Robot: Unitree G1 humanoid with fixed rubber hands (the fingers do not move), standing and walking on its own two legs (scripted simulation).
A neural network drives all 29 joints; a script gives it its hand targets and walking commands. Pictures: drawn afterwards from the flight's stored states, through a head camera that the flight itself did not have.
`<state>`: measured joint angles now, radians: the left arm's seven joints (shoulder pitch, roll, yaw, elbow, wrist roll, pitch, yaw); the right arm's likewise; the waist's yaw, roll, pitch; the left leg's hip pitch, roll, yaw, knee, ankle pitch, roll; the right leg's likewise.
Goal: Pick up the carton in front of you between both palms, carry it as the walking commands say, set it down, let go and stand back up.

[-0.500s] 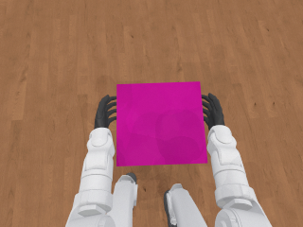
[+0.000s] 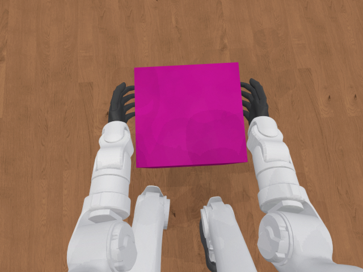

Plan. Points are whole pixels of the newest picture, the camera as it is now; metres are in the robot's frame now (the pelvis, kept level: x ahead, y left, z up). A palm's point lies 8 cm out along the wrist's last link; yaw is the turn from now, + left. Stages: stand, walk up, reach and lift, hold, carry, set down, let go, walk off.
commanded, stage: set down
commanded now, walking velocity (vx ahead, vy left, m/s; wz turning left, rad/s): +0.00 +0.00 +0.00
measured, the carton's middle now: (187, 125) +0.45 +0.02 -0.17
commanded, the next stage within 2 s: none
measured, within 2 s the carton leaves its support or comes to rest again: rests again in 1.82 s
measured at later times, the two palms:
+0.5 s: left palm (129, 127) +0.46 +0.19 -0.26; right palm (232, 121) +0.49 -0.11 -0.25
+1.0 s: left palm (131, 128) +0.46 +0.19 -0.31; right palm (225, 125) +0.50 -0.11 -0.32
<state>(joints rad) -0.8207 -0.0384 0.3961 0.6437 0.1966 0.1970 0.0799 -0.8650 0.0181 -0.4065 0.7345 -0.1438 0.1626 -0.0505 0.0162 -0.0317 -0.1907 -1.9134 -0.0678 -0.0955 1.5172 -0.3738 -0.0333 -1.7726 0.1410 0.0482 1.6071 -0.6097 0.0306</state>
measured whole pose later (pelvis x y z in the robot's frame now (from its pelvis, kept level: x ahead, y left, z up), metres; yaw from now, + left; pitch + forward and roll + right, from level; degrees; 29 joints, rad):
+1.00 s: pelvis -0.03 -0.01 -0.16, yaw -3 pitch +43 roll +0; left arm -1.20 0.16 0.45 0.91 0.06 0.16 0.07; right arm -1.32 -0.14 -0.21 1.02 -0.05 0.16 -0.17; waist 0.10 -0.02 0.13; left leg -2.35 -0.04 -0.07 2.03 -0.44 -0.08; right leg -2.24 0.22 0.03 2.15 -0.67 0.05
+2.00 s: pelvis -0.04 +0.00 -0.18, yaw -3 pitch +38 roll +1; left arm -1.30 0.36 0.29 1.21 -0.17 -0.05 0.06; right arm -1.37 -0.35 0.00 1.12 0.13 0.04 -0.09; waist 0.09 0.00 0.32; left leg -2.33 0.01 -0.01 2.09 -0.43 -0.02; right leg -2.24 0.12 0.02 2.22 -0.65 0.03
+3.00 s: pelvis +0.00 +0.01 +0.03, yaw -3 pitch +46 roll -1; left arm -0.89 0.20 0.33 0.72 -0.05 0.12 0.02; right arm -1.02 -0.26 -0.19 0.84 0.00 0.15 -0.02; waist 0.09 -0.03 -0.12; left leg -1.82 -0.02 -0.03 1.37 -0.36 -0.01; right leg -1.73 0.07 0.04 1.45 -0.52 0.02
